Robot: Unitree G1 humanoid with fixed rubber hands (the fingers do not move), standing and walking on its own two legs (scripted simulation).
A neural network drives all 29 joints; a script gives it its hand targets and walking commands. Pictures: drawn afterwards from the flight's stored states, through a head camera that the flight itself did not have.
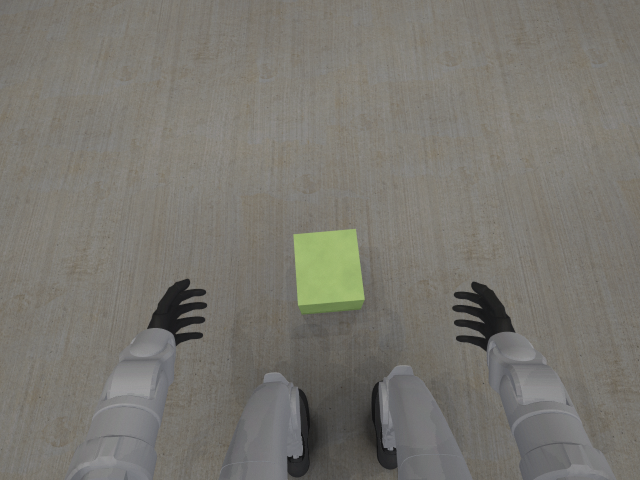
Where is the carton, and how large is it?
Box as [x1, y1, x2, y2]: [293, 229, 364, 314]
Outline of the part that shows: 355,229 293,234 298,306 302,314 360,309 364,298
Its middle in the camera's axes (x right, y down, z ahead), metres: +0.03 +0.10 +1.07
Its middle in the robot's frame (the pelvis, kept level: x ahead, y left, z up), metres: +0.51 +0.00 -0.62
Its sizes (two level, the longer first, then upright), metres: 0.193 0.169 0.144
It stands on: the floor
